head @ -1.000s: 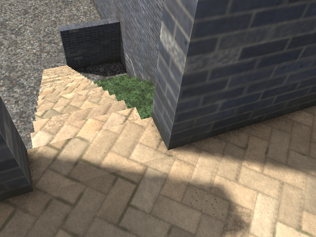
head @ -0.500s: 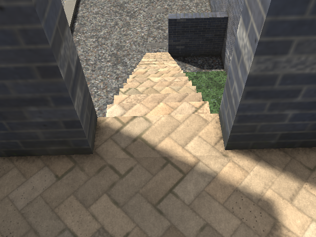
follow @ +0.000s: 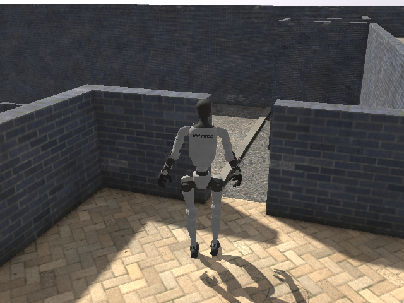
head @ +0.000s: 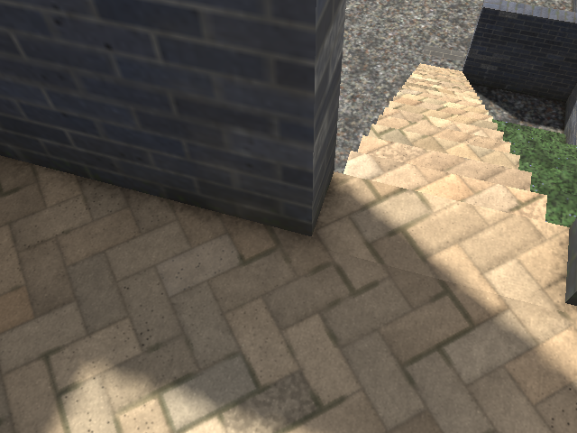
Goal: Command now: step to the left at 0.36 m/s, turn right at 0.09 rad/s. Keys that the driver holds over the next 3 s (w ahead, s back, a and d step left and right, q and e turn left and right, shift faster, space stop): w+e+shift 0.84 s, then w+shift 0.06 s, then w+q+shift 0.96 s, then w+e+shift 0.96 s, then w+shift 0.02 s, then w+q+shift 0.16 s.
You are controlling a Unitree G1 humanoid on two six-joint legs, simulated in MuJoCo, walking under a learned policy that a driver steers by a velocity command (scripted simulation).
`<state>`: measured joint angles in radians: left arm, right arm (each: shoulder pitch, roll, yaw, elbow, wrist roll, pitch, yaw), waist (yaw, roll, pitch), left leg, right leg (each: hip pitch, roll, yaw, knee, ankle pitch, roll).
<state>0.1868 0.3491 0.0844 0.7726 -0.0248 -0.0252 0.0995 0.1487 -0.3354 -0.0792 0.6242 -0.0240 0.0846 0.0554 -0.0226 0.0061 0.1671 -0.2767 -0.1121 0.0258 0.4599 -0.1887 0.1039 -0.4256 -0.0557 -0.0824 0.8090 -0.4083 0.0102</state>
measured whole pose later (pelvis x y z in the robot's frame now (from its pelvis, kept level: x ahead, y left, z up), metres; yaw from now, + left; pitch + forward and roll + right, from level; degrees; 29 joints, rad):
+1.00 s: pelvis -0.01 +0.11 +0.00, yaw -43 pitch +1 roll -1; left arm 0.07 0.27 0.07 0.55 -0.02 0.09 -0.10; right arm 0.30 -0.40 -0.14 0.78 0.05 0.03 -0.10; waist -0.03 -0.02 0.11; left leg -0.07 0.25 0.33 0.43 -0.32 -0.11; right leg -0.40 -0.09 -0.04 0.68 -0.37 0.04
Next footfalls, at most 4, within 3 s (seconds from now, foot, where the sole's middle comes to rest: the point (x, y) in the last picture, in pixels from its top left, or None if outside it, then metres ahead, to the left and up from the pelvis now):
0.06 right None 0.08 -0.09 -0.77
0.36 left None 0.07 0.28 -0.77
1.04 right None -0.08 -0.07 -0.77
1.56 left None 0.04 0.05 -0.77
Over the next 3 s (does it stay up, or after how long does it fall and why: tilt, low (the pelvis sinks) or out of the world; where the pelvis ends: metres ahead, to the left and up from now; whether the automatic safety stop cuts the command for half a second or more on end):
stays up -0.13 0.05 0.00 its command is cut before an obstacle from the start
